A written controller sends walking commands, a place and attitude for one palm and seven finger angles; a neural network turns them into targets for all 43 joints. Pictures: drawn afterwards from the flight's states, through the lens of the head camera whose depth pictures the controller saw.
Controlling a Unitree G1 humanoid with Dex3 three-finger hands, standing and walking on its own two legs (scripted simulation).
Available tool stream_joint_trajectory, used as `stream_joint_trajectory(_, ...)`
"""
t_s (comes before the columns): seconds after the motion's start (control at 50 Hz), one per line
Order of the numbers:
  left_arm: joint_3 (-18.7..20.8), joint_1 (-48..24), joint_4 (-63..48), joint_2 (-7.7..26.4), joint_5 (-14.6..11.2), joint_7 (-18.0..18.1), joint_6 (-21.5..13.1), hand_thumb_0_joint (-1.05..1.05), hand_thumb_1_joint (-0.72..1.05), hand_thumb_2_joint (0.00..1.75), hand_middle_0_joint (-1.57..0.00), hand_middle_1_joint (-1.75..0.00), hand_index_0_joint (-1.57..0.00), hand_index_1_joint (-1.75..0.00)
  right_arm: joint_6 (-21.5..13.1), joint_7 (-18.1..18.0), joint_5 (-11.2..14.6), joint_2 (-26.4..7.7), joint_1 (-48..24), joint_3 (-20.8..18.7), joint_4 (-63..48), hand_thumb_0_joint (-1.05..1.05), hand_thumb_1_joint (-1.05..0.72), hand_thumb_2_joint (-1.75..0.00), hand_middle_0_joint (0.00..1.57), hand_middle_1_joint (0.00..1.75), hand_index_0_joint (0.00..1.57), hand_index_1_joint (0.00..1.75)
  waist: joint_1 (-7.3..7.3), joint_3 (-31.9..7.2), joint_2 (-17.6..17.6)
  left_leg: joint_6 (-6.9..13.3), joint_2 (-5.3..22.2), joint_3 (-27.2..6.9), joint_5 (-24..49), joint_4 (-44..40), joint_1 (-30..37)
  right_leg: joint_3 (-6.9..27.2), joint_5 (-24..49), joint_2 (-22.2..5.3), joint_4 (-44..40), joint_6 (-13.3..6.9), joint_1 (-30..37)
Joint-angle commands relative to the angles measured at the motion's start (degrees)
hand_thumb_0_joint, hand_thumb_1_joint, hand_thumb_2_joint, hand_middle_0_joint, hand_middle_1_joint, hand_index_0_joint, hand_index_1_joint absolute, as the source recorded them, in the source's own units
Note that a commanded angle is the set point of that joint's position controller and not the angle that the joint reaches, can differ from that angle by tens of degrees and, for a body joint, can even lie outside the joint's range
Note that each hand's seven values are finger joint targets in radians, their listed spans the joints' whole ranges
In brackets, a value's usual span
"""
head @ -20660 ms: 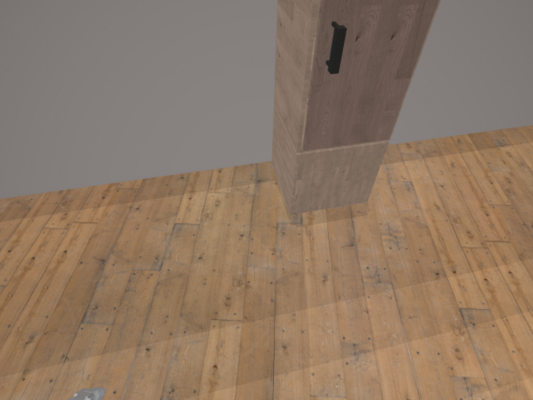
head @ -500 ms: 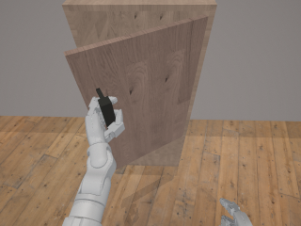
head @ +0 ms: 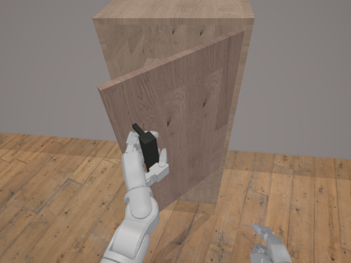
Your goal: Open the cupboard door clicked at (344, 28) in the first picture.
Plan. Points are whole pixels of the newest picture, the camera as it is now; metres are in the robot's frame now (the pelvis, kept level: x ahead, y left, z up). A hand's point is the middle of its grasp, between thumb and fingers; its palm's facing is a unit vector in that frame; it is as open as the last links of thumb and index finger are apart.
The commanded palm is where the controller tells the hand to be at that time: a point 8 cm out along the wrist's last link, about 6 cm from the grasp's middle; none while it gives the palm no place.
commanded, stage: open thumb and fingers to let go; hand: left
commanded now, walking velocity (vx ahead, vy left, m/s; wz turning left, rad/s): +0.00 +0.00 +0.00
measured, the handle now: (146, 150) +0.35 +0.09 +0.09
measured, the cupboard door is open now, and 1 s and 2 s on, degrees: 45 44 46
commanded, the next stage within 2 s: slide the hand sideways off the handle in 0.66 s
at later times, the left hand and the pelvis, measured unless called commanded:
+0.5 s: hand (158, 159) +0.32 +0.06 +0.10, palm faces +0.29 -0.96 -0.02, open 14.2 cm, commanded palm +0.28 +0.10 +0.09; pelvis -0.03 +0.02 +0.00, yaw -1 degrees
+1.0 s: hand (151, 170) +0.29 +0.07 +0.09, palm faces -0.20 -0.98 -0.06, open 16.3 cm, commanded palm +0.27 +0.10 +0.09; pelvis -0.04 +0.05 +0.00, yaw -1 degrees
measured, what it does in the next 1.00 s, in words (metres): shifts its weight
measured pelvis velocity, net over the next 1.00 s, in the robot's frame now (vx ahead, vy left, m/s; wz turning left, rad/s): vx -0.04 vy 0.05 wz -0.01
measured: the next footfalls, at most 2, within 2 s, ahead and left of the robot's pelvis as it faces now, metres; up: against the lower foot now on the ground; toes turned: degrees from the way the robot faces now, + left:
none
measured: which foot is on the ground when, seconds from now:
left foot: down 0.00-1.00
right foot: down 0.00-1.00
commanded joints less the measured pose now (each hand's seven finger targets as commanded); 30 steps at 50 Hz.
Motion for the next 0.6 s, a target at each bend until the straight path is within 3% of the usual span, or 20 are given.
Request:
stream_joint_trajectory(0.0, 0.4, -15.8, -12.8, -5.9, 1.6, -1.0, -6.1, 0.00, 0.27, 0.63, -0.35, -1.28, -0.35, -1.28, -3.4, -1.1, 0.4, -3.3, -5.5, -1.3, -9.0, 0.00, -0.90, -0.90, 0.20, 0.30, 0.20, 0.30, -0.25, -13.2, -9.7, 3.1, -3.9, 1.9, 15.0, -2.0, 0.8, 6.9, 25.1, -2.4, -8.0, 2.9, 8.2)
stream_joint_trajectory(0.22, 4.2, -21.9, -4.1, -3.6, 1.1, -1.0, -8.7, 0.00, -0.50, 0.30, -0.30, -1.20, -0.30, -1.20, -4.7, -2.2, 0.4, -3.7, -6.2, -1.2, -7.9, 0.00, -0.90, -0.90, 0.20, 0.30, 0.20, 0.30, 0.34, -9.6, -10.5, 3.4, -3.9, 2.0, 9.7, -3.8, -0.2, 8.1, 9.7, -2.4, -12.6, 2.3, 5.5)
stream_joint_trajectory(0.26, 4.2, -24.5, -2.6, -4.1, 1.4, -0.4, -8.9, 0.00, -0.50, 0.30, -0.30, -1.20, -0.30, -1.20, -4.7, -2.1, 0.4, -3.6, -6.1, -1.1, -7.6, 0.00, -0.90, -0.90, 0.20, 0.30, 0.20, 0.30, 0.07, -9.4, -9.7, 3.4, -3.9, 2.2, 8.9, -4.4, -0.1, 7.2, 7.1, -2.0, -12.3, 1.9, 4.4)
stream_joint_trajectory(0.38, 3.3, -32.4, 2.2, -5.7, 1.7, 1.3, -9.2, 0.00, -0.50, 0.30, -0.25, -0.90, -0.25, -0.90, -5.1, -2.2, 0.3, -3.8, -6.2, -1.1, -6.6, 0.00, -0.90, -0.90, 0.20, 0.30, 0.20, 0.30, -1.11, -8.3, -9.3, 3.5, -3.9, 2.1, 5.3, -4.9, -0.5, 6.2, 0.9, -1.2, -12.3, 1.6, 1.1)
stream_joint_trajectory(0.42, 4.0, -31.8, 3.6, -5.2, 2.1, 1.9, -9.1, 0.00, -0.50, 0.30, -0.23, -0.80, -0.23, -0.80, -5.0, -2.1, 0.3, -4.0, -5.9, -1.3, -6.5, 0.00, -0.90, -0.90, 0.20, 0.30, 0.20, 0.30, -0.39, -10.0, -8.7, 3.3, -3.6, 2.0, 6.3, -5.2, -0.4, 5.3, 2.7, -0.7, -11.0, 1.3, 1.8)
stream_joint_trajectory(0.46, 3.0, -33.7, 4.2, -6.7, 2.4, 2.3, -8.8, 0.00, -0.50, 0.30, -0.22, -0.70, -0.22, -0.70, -4.9, -1.9, 0.2, -3.8, -5.7, -1.2, -6.4, 0.00, -0.90, -0.90, 0.20, 0.30, 0.20, 0.30, -0.80, -10.4, -7.0, 3.2, -3.5, 2.0, 6.9, -5.4, -0.4, 4.3, 4.3, -0.4, -9.4, 1.0, 1.3)
stream_joint_trajectory(0.52, 3.0, -33.5, 6.3, -7.2, 2.5, 2.8, -8.5, 0.00, -0.50, 0.30, -0.19, -0.55, -0.19, -0.55, -4.7, -1.6, 0.1, -4.0, -5.3, -1.3, -6.3, 0.00, -0.90, -0.90, 0.20, 0.30, 0.20, 0.30, -0.55, -10.6, -9.0, 3.0, -3.1, 1.4, 7.6, -5.4, -1.1, 3.5, 5.2, 0.1, -8.3, 0.9, 1.1)
stream_joint_trajectory(0.58, 2.2, -35.5, 5.9, -8.1, 2.7, 3.3, -8.3, 0.00, -0.50, 0.30, -0.17, -0.40, -0.17, -0.40, -4.3, -1.4, 0.2, -3.8, -5.7, -1.3, -6.3, 0.00, -0.90, -0.90, 0.20, 0.30, 0.20, 0.30, -0.86, -11.3, -7.2, 2.8, -2.9, 1.4, 7.9, -5.1, -1.1, 3.1, 5.7, 0.2, -7.1, 0.6, 0.3)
